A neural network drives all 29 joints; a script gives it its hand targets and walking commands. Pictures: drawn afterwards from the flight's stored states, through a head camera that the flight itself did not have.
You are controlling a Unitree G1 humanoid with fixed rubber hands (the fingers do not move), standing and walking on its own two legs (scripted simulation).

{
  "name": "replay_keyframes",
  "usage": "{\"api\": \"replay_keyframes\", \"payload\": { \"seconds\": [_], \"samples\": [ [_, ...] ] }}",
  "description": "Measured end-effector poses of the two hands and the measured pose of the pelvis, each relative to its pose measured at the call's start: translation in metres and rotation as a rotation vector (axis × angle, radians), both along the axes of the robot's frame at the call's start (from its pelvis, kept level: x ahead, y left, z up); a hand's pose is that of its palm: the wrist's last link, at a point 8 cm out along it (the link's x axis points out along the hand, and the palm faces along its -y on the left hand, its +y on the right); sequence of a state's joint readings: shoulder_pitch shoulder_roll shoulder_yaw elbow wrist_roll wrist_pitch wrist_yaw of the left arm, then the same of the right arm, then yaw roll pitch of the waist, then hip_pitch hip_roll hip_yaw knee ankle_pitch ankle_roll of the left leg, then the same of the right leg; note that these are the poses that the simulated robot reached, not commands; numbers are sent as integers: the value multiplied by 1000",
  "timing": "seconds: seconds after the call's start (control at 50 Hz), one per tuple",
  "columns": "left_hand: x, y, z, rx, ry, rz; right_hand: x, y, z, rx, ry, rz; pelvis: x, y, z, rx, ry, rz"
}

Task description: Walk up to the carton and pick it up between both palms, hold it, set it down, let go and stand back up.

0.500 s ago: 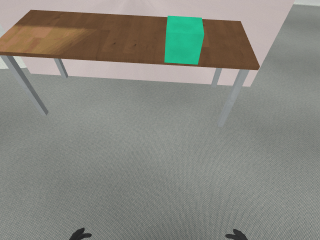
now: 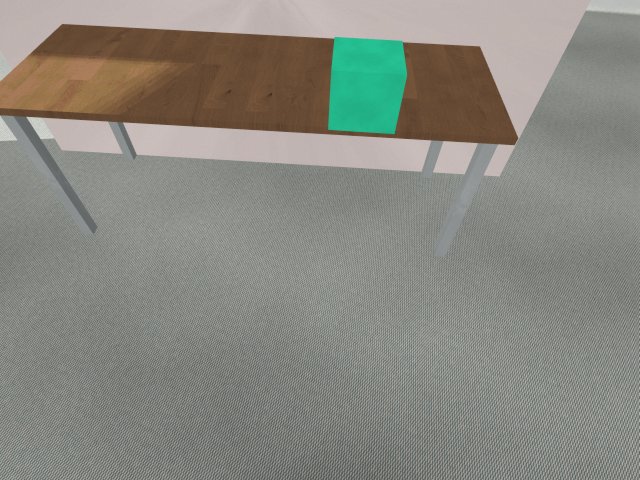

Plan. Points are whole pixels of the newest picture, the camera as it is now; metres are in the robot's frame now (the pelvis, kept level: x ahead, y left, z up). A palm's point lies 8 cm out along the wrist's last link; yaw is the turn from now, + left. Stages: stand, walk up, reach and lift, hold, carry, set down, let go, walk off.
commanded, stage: stand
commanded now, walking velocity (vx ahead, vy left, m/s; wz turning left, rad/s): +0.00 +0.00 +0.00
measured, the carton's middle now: (364, 85) +1.05 -0.11 -0.09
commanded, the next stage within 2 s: walk up in 0.88 s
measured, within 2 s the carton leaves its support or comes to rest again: neither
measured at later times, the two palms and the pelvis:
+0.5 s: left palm out of the picture -0.02 +0.20 -0.14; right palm out of the picture -0.02 -0.20 -0.15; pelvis +0.00 +0.00 +0.00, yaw +0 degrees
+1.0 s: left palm out of the picture -0.04 +0.20 -0.14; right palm out of the picture -0.04 -0.20 -0.15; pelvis -0.01 +0.00 +0.01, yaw +0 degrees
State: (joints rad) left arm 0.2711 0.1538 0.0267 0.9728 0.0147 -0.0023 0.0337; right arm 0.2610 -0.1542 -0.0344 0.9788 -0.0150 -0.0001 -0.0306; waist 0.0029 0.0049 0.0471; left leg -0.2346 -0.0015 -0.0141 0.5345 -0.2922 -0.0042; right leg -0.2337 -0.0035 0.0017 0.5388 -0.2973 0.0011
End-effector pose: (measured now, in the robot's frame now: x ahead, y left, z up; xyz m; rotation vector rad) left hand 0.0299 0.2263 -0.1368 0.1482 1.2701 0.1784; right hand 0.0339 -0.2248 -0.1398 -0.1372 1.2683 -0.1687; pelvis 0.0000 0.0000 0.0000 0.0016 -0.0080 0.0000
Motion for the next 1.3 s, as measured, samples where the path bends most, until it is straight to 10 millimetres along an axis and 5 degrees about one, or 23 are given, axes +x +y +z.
{"api": "replay_keyframes", "payload": {
  "seconds": [0.48, 1.06, 1.18, 1.3],
  "samples": [
    [-48, -24, -6, -49, 163, 28, -51, 20, -7, 51, 168, -27, -2, -2, 5, 1, -27, -1],
    [-68, -31, -6, -59, 198, 27, -73, 24, -7, 63, 205, -29, -9, -4, 6, 0, -23, -4],
    [-60, -19, -5, -30, 163, 7, -69, 5, -5, 28, 124, -89, -1, -8, 1, 15, -12, -45],
    [-9, -14, 6, 35, 54, -59, -78, -40, -7, -20, 152, -151, 20, -32, -3, 12, -27, -77]
  ]
}}
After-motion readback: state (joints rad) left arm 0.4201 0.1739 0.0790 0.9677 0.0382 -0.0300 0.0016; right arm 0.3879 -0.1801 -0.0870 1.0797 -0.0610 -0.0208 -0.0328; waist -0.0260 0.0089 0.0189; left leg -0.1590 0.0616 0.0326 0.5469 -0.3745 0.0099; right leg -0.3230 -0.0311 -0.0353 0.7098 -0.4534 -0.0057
